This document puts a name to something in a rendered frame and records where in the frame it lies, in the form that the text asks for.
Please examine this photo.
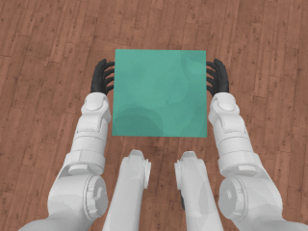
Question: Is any right robot forearm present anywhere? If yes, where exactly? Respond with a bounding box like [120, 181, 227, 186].
[208, 92, 283, 211]

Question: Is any carton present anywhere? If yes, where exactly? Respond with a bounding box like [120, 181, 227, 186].
[112, 49, 207, 138]

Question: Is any right robot hand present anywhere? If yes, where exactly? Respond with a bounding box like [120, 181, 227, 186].
[206, 58, 230, 98]

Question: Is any robot right upper arm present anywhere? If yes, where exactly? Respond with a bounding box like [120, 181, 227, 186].
[218, 174, 308, 231]

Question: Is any left robot forearm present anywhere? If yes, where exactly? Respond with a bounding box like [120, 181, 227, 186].
[47, 92, 112, 214]

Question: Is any robot left upper arm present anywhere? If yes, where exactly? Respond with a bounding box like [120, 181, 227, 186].
[17, 173, 109, 231]

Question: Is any left robot thigh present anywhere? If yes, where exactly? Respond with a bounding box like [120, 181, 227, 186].
[102, 154, 151, 231]

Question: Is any right robot thigh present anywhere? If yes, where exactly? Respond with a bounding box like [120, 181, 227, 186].
[174, 156, 224, 231]

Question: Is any left robot hand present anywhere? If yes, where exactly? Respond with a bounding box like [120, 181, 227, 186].
[90, 59, 116, 95]

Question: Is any robot thigh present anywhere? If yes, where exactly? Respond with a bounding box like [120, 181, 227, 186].
[102, 154, 151, 231]
[174, 156, 224, 231]

